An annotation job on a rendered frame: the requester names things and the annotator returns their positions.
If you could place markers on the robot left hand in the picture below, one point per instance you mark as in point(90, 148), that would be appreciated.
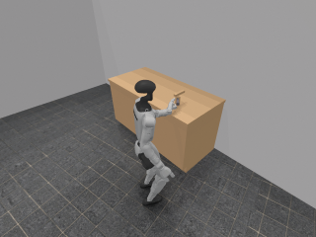
point(172, 104)

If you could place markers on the robot right hand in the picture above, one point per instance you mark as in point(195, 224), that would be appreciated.
point(165, 173)

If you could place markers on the right robot forearm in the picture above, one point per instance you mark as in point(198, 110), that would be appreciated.
point(149, 153)

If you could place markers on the counter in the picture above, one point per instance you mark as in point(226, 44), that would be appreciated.
point(186, 135)

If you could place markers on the right robot shin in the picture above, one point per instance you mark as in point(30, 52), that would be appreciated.
point(156, 188)

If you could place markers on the robot right upper arm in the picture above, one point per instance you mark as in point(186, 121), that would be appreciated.
point(148, 123)

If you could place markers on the left robot forearm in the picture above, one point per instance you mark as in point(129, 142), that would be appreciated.
point(164, 113)

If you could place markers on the left robot thigh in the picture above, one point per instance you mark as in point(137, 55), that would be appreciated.
point(155, 149)

